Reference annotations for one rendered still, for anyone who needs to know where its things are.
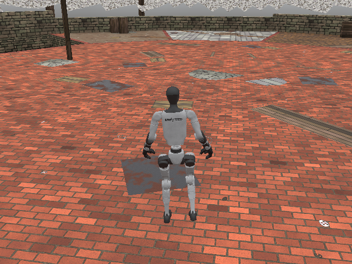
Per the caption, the left robot upper arm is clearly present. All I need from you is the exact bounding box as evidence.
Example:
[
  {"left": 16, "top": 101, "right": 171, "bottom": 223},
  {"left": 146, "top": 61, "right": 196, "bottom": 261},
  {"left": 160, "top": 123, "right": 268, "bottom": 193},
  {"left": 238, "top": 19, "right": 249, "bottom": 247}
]
[{"left": 148, "top": 111, "right": 162, "bottom": 141}]

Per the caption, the left robot hand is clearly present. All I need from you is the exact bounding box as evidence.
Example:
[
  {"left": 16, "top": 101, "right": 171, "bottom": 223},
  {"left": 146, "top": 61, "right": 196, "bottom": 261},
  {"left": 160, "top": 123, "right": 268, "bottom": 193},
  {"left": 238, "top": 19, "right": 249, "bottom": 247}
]
[{"left": 142, "top": 149, "right": 155, "bottom": 159}]

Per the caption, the robot torso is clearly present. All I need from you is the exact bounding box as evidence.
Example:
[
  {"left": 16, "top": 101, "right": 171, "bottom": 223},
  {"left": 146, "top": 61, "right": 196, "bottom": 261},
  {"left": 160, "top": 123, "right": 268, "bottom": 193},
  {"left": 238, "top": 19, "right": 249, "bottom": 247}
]
[{"left": 162, "top": 108, "right": 187, "bottom": 165}]

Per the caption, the robot right shin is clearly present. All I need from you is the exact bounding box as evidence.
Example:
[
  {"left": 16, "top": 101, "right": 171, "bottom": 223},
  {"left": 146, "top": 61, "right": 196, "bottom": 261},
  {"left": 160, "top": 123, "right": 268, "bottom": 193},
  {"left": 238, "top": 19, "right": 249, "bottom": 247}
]
[{"left": 188, "top": 175, "right": 196, "bottom": 214}]

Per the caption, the right robot hand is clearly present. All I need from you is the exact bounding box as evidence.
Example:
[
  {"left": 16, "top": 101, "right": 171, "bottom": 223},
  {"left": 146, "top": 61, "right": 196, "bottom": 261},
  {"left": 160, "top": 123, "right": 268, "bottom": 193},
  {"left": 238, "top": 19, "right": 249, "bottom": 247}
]
[{"left": 200, "top": 147, "right": 213, "bottom": 159}]

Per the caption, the right robot forearm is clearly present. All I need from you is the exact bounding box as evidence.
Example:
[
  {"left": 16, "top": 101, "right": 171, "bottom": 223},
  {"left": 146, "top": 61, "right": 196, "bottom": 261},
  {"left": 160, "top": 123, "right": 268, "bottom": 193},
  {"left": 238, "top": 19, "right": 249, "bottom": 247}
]
[{"left": 199, "top": 131, "right": 211, "bottom": 150}]

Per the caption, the right robot upper arm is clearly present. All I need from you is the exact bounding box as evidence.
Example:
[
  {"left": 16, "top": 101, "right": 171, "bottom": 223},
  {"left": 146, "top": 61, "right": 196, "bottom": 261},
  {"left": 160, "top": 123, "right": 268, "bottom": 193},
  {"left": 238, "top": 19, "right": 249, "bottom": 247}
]
[{"left": 185, "top": 110, "right": 204, "bottom": 140}]

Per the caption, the left robot forearm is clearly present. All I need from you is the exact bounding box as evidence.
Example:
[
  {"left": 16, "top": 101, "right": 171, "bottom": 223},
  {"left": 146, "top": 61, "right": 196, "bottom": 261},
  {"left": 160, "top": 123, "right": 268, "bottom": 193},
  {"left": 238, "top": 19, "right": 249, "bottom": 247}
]
[{"left": 144, "top": 132, "right": 153, "bottom": 151}]

